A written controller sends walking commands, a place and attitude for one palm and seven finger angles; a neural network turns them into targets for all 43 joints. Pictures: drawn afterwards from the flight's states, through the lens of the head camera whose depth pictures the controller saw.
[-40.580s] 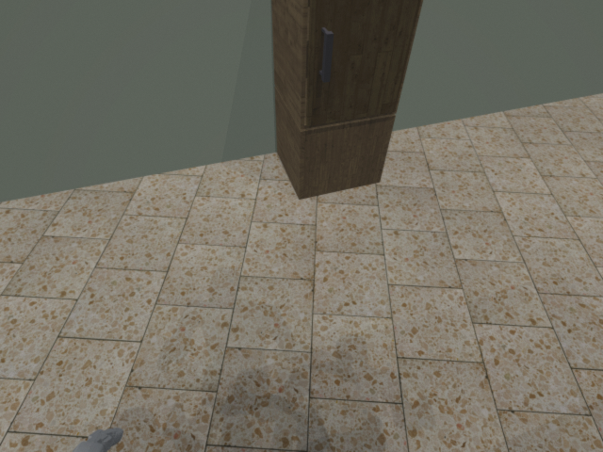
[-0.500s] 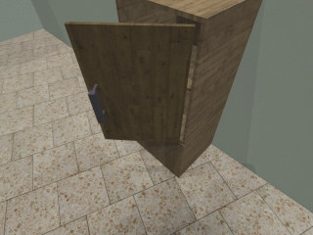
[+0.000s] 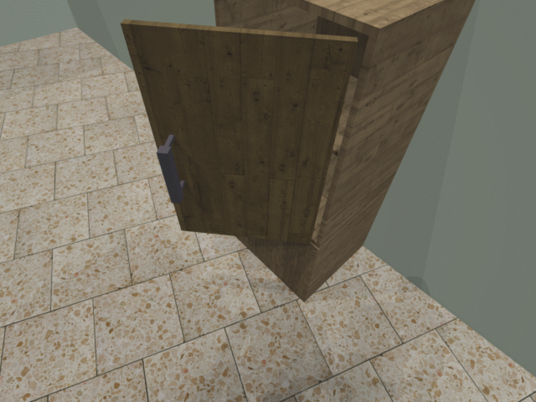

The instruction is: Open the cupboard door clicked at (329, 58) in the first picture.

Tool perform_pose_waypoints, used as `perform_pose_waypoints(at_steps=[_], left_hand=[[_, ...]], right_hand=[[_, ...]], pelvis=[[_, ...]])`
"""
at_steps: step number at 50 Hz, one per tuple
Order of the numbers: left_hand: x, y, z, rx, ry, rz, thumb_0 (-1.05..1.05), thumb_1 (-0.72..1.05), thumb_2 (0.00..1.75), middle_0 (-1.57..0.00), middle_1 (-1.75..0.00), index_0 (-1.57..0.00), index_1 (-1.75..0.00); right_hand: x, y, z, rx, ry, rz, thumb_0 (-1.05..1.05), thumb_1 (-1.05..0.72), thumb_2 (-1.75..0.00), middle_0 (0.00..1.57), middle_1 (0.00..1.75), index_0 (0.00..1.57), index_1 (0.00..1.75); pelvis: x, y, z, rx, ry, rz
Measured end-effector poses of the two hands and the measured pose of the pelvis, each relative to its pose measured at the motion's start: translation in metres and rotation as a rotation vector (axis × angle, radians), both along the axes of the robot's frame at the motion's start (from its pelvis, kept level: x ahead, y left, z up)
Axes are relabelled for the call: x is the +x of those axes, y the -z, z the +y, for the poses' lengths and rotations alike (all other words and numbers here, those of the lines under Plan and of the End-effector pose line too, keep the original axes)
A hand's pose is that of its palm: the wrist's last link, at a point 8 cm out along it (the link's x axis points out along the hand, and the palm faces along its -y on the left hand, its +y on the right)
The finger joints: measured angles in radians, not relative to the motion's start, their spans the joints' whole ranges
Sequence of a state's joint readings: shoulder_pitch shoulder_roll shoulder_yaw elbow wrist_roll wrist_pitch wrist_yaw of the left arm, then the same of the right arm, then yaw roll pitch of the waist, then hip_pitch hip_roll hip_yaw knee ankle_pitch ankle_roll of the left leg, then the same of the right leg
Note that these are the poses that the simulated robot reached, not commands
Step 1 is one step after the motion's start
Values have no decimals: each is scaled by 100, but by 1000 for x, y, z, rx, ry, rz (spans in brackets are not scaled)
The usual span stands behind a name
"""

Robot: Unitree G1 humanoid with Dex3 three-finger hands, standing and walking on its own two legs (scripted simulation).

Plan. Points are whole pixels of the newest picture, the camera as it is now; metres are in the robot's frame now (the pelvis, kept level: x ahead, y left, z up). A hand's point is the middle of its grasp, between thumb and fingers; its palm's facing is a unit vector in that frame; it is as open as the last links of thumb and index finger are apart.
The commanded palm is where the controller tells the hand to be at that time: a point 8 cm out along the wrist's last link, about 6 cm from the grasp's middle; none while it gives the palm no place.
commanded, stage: shuffle to correct the standing spot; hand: left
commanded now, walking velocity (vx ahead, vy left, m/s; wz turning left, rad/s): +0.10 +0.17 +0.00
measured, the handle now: (174, 170) +0.59 +0.27 -0.05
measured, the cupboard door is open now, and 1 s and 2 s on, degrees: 41 41 41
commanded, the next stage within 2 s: come to a stop and stand still in 0.52 s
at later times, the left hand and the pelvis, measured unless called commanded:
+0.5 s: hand out of the picture +0.09 +0.22 -0.15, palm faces +0.08 -0.96 -0.26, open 7.4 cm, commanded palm none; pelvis +0.05 +0.03 +0.01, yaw +1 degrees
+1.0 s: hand out of the picture +0.09 +0.31 -0.17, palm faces +0.06 -0.98 -0.20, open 7.4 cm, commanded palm none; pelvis +0.07 +0.11 +0.01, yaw +1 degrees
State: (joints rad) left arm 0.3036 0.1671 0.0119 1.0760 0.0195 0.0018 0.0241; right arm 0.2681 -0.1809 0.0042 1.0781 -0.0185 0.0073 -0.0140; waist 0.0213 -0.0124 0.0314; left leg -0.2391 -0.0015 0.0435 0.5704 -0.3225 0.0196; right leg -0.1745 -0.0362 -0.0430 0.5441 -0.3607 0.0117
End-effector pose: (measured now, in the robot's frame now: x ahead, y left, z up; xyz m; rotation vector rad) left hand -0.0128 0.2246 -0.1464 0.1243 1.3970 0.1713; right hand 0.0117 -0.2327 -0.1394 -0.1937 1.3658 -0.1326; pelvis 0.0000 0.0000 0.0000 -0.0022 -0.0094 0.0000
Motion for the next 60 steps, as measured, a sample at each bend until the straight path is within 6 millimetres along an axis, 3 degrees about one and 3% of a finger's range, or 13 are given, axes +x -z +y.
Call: perform_pose_waypoints(at_steps=[5, 8, 17, 20, 25, 30, 36, 39, 44, 48, 56, 60], left_hand=[[0, 8, 17, -2, -17, 40, 1, 90, 90, -20, -30, -20, -30], [10, 6, 28, 14, 1, 61, 1, 90, 90, -20, -30, -20, -30], [91, -14, 36, 77, 36, -109, 1, 91, 90, -20, -30, -19, -30], [104, -18, 34, 90, 29, -166, 0, 91, 90, -20, -30, -20, -30], [96, -28, 37, 87, 4, -146, 0, 90, 90, -20, -30, -20, -30], [77, -27, 54, 65, -13, -68, 0, 91, 90, -20, -30, -20, -30], [61, -8, 97, 50, -45, 0, 1, 90, 90, -20, -30, -20, -30], [60, 11, 123, 54, -60, 28, 1, 90, 90, -20, -30, -20, -30], [74, 8, 139, 49, -56, 8, 1, 91, 90, -20, -30, -19, -30], [88, -1, 136, 24, -24, -12, 1, 91, 90, -19, -30, -19, -30], [114, -13, 113, 18, 33, -90, 1, 91, 90, -19, -30, -19, -30], [114, -13, 94, 42, 46, -142, 0, 91, 90, -20, -30, -19, -30]], right_hand=[[17, -3, 10, -21, -4, -19, 0, -90, -90, 19, 30, 20, 30], [22, -3, 18, -21, 8, -33, 0, -90, -90, 19, 30, 20, 30], [14, 15, 36, 61, 21, 52, 0, -90, -90, 20, 30, 20, 30], [22, 22, 35, 74, 20, 67, 0, -90, -90, 20, 30, 20, 30], [59, 9, 36, 70, 5, 17, 1, -90, -90, 20, 30, 20, 30], [102, -7, 44, 50, -12, -72, 1, -91, -90, 19, 30, 19, 30], [146, -13, 71, -4, -59, -156, 0, -91, -90, 19, 30, 19, 30], [156, -8, 90, -36, -70, -193, 0, -91, -90, 19, 30, 19, 30], [148, -17, 120, -25, -88, -163, 0, -90, -90, 19, 30, 20, 30], [138, -21, 124, -30, -47, -164, 0, -93, -90, 20, 30, 20, 30], [84, -10, 100, -21, 27, -88, 0, -91, -90, 20, 30, 20, 30], [51, 5, 80, -1, 64, -21, 0, -91, -90, 20, 30, 20, 30]], pelvis=[[13, 4, 13, 13, 8, 5], [19, 4, 19, 13, 25, 10], [35, 4, 21, 31, 8, 22], [42, 6, 22, 28, -9, 15], [50, -6, 29, 48, -19, 17], [56, -12, 45, 61, -14, 26], [67, -1, 81, 39, -15, 23], [73, 12, 98, 13, -30, 21], [74, 2, 108, 5, -34, 23], [70, -5, 112, -6, -23, 32], [55, -7, 101, -5, -10, 32], [47, 1, 84, 13, -11, 23]])
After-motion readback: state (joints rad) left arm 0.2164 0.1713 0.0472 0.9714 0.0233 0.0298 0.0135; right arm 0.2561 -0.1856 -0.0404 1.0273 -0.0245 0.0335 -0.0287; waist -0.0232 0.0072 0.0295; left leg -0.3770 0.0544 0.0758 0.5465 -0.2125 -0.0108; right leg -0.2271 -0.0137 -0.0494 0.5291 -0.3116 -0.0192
